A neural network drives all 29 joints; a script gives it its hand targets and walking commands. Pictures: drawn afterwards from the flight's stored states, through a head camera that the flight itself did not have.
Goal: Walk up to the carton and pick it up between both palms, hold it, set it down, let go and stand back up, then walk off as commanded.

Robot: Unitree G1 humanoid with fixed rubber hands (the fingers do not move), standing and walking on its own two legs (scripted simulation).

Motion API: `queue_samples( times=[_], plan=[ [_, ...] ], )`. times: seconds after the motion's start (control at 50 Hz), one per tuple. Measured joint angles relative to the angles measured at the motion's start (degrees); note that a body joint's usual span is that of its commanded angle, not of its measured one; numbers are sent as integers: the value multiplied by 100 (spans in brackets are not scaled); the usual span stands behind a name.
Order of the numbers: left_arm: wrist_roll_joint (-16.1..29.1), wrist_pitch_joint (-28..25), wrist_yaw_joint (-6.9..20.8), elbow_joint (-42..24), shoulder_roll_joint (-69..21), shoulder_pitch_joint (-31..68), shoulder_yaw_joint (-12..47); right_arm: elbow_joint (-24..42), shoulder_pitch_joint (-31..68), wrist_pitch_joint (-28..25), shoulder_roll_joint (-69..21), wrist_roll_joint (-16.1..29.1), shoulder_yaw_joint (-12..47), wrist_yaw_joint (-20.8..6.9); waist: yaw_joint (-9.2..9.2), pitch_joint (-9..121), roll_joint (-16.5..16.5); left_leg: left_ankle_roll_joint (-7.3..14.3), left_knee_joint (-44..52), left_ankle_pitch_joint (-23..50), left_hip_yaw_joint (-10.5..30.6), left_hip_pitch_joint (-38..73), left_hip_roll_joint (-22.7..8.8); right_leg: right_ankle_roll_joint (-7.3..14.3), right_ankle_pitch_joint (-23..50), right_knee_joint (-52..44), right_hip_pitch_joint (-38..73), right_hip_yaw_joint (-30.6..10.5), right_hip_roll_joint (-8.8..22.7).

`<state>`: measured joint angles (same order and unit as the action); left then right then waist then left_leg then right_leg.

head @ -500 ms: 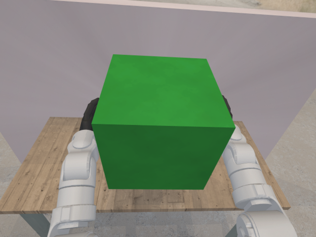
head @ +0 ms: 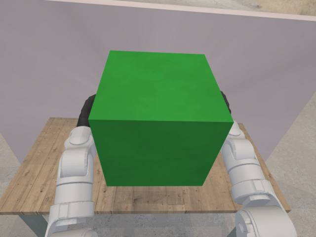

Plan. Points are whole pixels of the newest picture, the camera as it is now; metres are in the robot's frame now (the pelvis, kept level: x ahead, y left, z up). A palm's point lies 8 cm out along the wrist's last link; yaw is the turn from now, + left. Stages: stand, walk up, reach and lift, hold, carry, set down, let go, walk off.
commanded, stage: reach and lift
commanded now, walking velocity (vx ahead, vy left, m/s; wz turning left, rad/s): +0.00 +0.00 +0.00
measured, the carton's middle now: (156, 118) +0.38 +0.00 +0.15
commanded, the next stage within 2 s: hold in 0.02 s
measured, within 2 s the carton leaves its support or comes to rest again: neither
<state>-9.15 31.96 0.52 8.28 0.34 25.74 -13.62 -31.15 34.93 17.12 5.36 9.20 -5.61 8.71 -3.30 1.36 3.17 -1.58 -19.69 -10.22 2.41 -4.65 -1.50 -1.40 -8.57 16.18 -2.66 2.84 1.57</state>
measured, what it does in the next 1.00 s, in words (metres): stands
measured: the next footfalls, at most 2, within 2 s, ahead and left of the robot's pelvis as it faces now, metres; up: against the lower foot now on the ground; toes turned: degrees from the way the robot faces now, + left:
none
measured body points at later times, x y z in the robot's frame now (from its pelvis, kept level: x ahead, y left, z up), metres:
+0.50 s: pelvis +0.01 +0.00 +0.00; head -0.04 +0.03 +0.45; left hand +0.36 +0.17 +0.17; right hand +0.38 -0.17 +0.19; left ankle +0.01 +0.13 -0.75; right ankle +0.01 -0.13 -0.75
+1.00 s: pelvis -0.01 +0.00 +0.00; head -0.06 +0.02 +0.45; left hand +0.35 +0.17 +0.17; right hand +0.37 -0.17 +0.19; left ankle +0.01 +0.13 -0.75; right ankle +0.01 -0.13 -0.75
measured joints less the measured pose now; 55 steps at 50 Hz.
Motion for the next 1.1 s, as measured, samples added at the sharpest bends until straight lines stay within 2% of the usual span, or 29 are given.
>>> queue_samples(
  times=[0.46, 0.66, 1.1],
  plan=[
    [25, 593, -3, -964, 17, -368, 77, 820, -182, 566, 122, 410, 340, 201, -51, 17, -57, -16, -81, -161, 22, 176, -30, -3, -107, -27, 232, 21, -31],
    [-25, 724, 78, -946, 5, -247, -38, 741, -43, 668, 77, 360, 279, 199, -16, 56, -43, -26, -65, -110, 18, 161, -30, 11, -83, 9, 189, 14, -31],
    [-140, 525, 156, -144, 4, 308, -239, -41, 382, 405, 43, 78, 31, 72, 23, 46, -56, -14, 9, 67, 4, 36, -4, 25, 5, 105, -18, -7, -5]
  ],
)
